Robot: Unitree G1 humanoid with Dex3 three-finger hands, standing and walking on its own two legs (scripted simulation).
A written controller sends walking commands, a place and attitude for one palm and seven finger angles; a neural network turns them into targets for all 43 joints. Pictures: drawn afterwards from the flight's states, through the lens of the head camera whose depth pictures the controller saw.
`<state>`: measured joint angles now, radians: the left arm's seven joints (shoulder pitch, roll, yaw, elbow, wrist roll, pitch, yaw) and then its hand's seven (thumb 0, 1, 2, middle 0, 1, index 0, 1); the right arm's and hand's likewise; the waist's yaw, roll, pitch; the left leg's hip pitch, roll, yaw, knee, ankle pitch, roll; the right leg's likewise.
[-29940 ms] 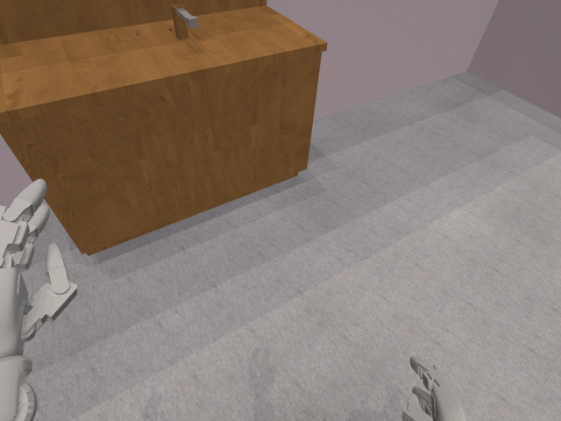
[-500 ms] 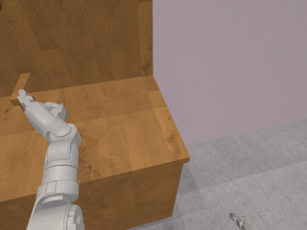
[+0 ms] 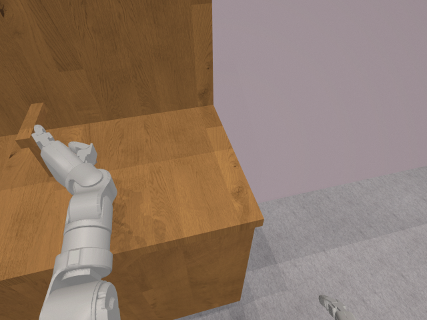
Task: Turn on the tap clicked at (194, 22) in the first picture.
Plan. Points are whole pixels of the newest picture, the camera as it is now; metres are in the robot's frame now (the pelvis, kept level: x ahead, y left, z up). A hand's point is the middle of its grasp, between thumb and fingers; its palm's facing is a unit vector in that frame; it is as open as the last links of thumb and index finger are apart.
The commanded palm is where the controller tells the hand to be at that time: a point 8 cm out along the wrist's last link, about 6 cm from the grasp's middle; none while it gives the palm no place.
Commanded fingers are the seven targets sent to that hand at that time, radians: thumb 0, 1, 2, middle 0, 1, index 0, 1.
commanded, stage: draw the hand back beside the body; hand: left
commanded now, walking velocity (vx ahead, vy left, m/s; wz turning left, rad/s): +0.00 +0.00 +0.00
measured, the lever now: (86, 160) +0.42 +0.31 +0.07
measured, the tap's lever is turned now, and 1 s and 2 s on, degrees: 52 52 52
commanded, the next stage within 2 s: step back with the hand held close in 1.46 s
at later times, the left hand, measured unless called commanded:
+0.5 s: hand (77, 186) +0.29 +0.24 +0.15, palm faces +0.39 -0.89 -0.25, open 7.7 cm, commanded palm +0.25 +0.28 +0.16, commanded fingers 0.00 0.90 0.90 -0.18 -0.23 -0.18 -0.23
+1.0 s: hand (67, 213) +0.24 +0.23 +0.16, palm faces +0.33 -0.90 -0.30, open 7.5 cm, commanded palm +0.19 +0.28 +0.17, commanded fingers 0.00 0.90 0.90 -0.20 -0.30 -0.20 -0.30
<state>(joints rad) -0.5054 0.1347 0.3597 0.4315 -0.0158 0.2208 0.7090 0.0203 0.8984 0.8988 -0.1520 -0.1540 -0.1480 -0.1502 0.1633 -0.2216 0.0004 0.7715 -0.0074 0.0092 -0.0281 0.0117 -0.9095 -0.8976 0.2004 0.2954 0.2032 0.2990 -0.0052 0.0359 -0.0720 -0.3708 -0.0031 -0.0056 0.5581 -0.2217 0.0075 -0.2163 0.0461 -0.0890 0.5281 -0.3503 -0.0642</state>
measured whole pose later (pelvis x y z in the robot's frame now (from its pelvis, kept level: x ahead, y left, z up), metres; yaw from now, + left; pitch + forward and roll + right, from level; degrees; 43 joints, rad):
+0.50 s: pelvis +0.00 -0.01 +0.01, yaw -2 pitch -4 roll +0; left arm 0.01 0.35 0.24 0.10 -0.11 -0.09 0.13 0.02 0.90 0.90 -0.17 -0.21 -0.17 -0.20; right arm 0.20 -0.28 -0.01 0.69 0.04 -0.05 -0.05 0.01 -0.91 -0.90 0.20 0.30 0.20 0.30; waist 0.04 0.06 0.03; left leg -0.18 0.02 0.02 0.43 -0.18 0.00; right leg -0.03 0.07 -0.05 0.38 -0.28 -0.07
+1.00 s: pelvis +0.01 +0.00 +0.01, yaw -2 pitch -5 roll +0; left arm 0.33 0.32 0.23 -0.25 -0.10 -0.12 0.09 0.02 0.89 0.90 -0.20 -0.28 -0.20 -0.28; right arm 0.18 -0.24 0.01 0.65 0.02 -0.06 -0.04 0.01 -0.91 -0.90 0.20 0.30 0.20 0.30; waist 0.05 0.06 0.02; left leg -0.15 0.01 0.03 0.44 -0.20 0.01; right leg 0.01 0.06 -0.04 0.37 -0.29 -0.06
